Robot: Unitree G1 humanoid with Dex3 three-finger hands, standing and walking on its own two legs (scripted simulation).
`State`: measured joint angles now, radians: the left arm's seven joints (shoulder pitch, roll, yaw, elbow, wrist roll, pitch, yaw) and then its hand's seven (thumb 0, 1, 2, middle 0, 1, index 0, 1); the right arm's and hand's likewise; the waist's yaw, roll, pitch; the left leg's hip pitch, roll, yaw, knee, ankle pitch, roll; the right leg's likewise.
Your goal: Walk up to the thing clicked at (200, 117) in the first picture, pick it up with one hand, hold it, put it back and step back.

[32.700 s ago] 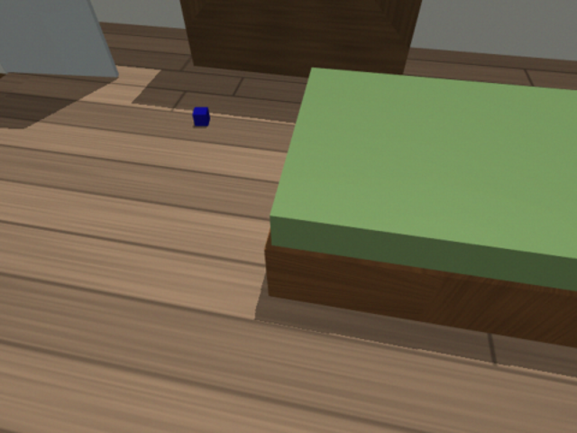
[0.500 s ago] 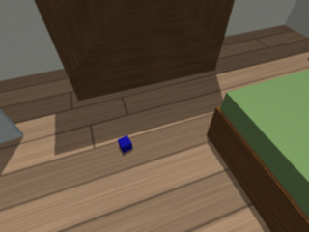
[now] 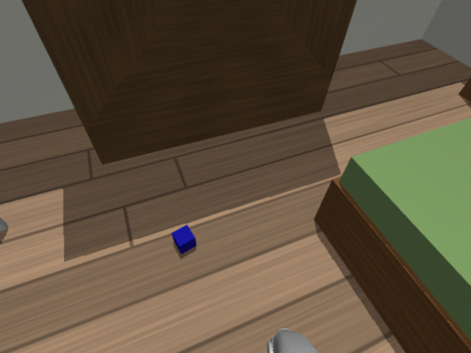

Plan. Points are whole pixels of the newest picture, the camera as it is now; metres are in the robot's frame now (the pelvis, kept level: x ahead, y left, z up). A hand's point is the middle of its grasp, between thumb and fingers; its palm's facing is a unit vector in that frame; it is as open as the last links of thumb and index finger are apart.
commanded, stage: walk up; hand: left
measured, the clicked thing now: (184, 239) +0.68 +0.21 -0.74
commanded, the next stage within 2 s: stand in 2.00 s
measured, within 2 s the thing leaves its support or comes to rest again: neither
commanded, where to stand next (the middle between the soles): +0.30 -0.02 m, yaw +0 degrees
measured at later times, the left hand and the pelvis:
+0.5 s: hand (114, 310) +0.23 +0.25 -0.16, palm faces -0.02 -0.93 -0.37, open 7.4 cm; pelvis +0.17 -0.02 -0.02, yaw -1 degrees
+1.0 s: hand (135, 263) +0.33 +0.23 -0.15, palm faces -0.03 -0.92 -0.38, open 7.4 cm; pelvis +0.24 -0.04 -0.01, yaw -1 degrees
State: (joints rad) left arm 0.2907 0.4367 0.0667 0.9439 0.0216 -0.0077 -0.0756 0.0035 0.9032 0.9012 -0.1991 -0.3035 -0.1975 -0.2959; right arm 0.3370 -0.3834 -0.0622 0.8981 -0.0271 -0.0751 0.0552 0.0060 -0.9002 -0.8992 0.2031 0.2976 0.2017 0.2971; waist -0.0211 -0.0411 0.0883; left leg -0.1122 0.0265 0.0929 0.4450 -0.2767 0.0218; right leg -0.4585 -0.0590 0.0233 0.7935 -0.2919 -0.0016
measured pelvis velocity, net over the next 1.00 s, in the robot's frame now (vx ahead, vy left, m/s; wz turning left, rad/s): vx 0.24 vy -0.04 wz -0.02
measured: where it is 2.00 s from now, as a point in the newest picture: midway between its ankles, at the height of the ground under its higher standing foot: (239, 347)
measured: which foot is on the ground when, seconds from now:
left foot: down 0.00-0.16, up 0.18-0.46, down 0.48-1.00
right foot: up 0.00-0.12, down 0.14-0.50, up 0.52-0.72, down 0.74-1.00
